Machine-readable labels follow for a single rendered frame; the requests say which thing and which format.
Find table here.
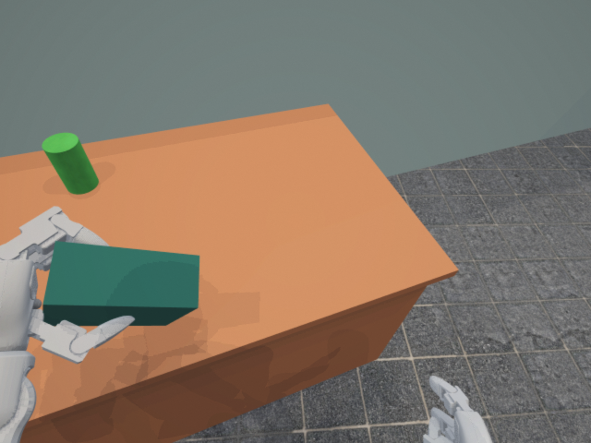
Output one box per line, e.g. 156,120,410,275
0,104,458,443

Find left robot forearm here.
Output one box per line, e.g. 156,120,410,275
0,351,36,443

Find left robot hand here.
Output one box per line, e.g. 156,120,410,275
0,206,135,364

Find sponge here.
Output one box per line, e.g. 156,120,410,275
42,241,199,326

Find right robot hand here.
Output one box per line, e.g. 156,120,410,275
423,376,492,443

